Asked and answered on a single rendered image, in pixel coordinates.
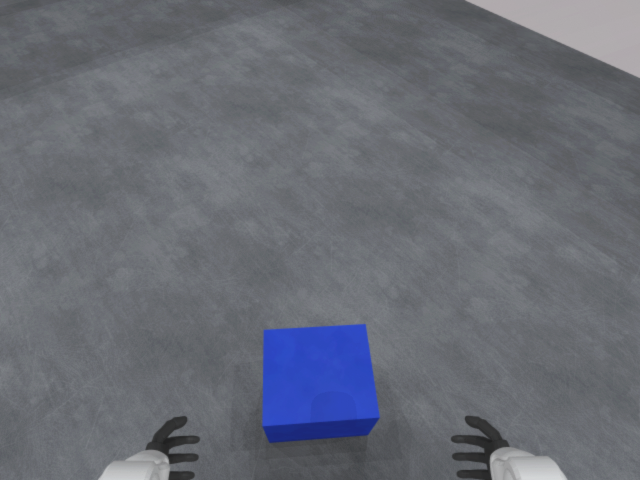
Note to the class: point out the robot right forearm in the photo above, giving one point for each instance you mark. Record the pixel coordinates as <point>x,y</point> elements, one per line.
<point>509,463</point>

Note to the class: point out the robot left forearm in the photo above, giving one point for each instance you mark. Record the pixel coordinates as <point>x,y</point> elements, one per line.
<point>145,465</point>

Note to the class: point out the robot right hand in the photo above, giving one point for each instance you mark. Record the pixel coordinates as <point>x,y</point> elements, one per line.
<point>494,442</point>

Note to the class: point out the carton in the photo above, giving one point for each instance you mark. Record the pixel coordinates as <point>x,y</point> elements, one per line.
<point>318,383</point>

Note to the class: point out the robot left hand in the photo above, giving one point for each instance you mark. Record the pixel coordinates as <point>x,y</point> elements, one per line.
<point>161,443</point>

